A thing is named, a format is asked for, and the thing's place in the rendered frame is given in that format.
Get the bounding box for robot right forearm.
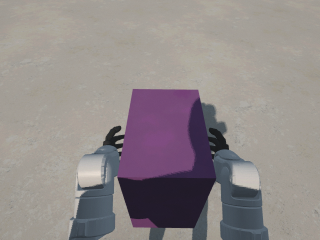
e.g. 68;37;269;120
213;149;269;240

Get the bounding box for robot left hand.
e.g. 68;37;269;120
103;126;125;156

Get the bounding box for robot right hand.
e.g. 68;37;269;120
208;127;229;159

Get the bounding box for robot left forearm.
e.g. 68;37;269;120
67;145;120;240

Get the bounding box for carton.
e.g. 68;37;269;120
117;89;216;228

